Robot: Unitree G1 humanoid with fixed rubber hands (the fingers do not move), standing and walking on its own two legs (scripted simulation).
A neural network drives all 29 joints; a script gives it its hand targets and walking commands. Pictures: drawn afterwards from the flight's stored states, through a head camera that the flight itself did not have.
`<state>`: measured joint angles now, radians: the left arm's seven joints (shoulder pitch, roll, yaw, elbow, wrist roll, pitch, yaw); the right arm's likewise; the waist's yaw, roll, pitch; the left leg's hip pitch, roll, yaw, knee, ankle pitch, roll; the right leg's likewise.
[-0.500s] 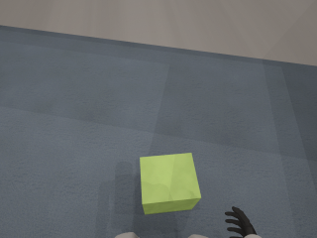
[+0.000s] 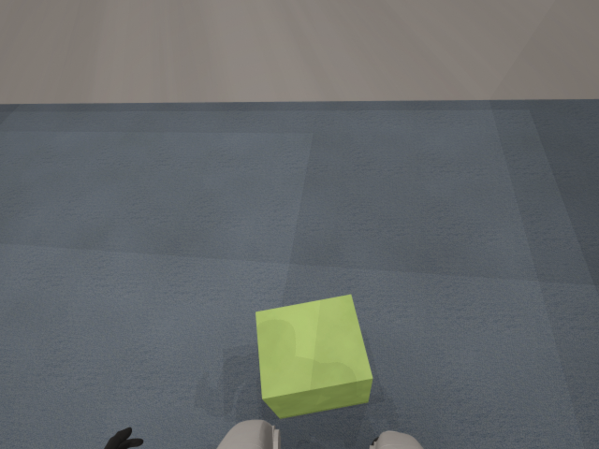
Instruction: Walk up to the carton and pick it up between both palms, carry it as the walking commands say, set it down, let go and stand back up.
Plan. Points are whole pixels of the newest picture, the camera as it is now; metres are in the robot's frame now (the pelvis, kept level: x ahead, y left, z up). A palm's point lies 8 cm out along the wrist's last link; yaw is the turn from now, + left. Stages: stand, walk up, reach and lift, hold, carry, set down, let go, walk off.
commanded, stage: walk up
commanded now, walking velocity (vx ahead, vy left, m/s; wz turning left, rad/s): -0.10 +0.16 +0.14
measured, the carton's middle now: (314, 359) +0.41 +0.03 -0.63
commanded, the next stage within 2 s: none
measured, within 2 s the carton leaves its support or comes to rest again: neither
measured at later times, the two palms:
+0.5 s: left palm out of the picture -0.02 +0.30 -0.14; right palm out of the picture +0.02 -0.19 -0.12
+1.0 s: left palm out of the picture -0.02 +0.26 -0.13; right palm out of the picture -0.05 -0.21 -0.14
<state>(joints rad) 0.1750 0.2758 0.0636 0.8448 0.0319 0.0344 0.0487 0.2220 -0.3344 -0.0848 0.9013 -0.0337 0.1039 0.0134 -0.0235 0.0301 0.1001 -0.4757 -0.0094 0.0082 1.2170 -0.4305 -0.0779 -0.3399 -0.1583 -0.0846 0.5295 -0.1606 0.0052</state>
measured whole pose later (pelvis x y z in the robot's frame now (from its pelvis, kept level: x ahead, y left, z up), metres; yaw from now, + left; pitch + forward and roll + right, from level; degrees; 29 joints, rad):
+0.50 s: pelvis -0.04 +0.06 +0.00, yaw +0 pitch -2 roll +1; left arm 0.30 0.22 0.01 0.96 0.02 0.03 0.01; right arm 0.24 -0.20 -0.02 0.96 -0.03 0.00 -0.01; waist 0.01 -0.05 0.03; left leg -0.12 0.01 0.09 0.42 -0.27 0.01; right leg -0.17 -0.03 -0.01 0.44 -0.23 0.01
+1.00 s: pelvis -0.03 +0.03 +0.01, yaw +0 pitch -2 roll +0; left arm 0.29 0.16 0.00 1.03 0.00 -0.02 0.03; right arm 0.31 -0.20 -0.02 1.10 -0.01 0.00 -0.02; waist -0.01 0.01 0.03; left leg -0.09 0.06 0.07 0.35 -0.23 -0.03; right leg -0.13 0.02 -0.03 0.37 -0.21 -0.03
